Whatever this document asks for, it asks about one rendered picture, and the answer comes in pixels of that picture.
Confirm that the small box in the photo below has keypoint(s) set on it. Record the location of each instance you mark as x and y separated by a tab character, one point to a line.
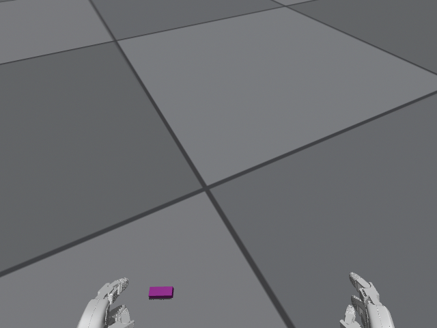
161	292

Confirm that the left robot hand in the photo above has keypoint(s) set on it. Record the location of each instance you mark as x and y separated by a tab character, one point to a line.
97	315

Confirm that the right robot hand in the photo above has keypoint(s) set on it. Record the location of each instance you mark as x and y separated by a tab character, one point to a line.
373	314

